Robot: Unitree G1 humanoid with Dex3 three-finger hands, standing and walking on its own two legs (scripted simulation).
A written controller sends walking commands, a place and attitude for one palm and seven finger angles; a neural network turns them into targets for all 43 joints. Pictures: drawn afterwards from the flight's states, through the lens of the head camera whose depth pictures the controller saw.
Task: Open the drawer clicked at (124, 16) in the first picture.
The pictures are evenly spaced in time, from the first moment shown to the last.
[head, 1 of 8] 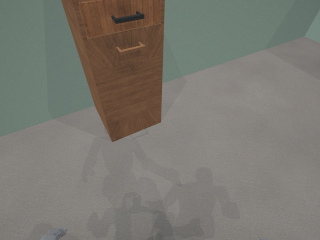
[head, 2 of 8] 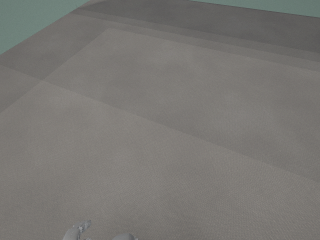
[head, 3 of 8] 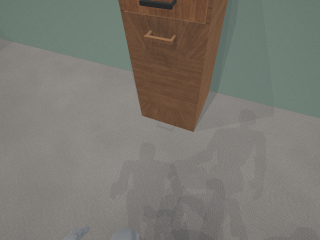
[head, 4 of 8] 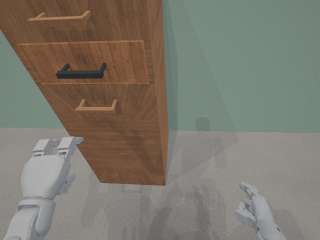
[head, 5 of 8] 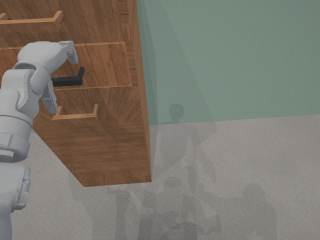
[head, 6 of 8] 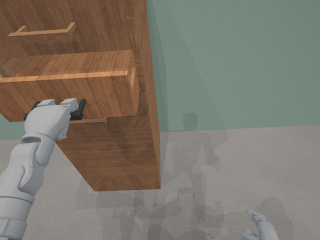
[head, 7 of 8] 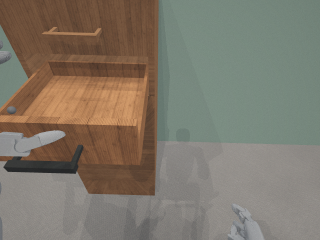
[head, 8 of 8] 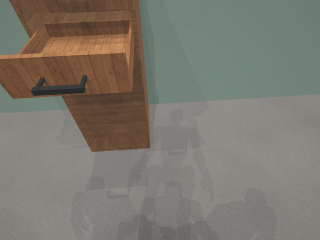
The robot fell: no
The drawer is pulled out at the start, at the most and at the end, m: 0.00 0.30 0.30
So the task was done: yes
